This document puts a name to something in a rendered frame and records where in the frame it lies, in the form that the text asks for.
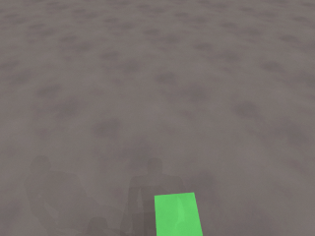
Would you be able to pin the carton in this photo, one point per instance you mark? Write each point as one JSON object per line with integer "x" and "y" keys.
{"x": 177, "y": 215}

